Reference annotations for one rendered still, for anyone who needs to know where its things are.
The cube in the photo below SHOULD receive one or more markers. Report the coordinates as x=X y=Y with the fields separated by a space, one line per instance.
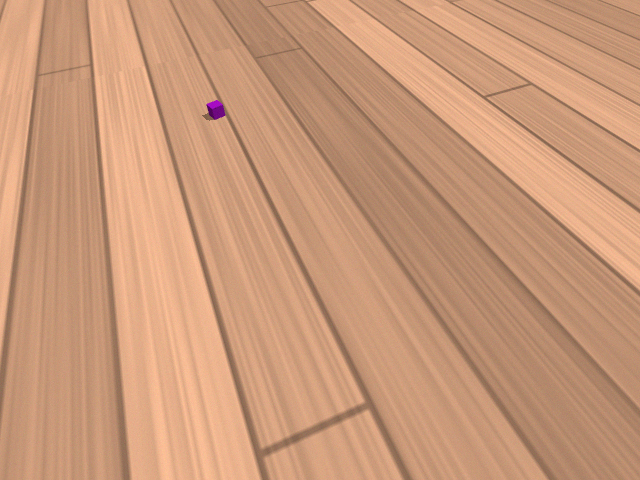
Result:
x=216 y=109

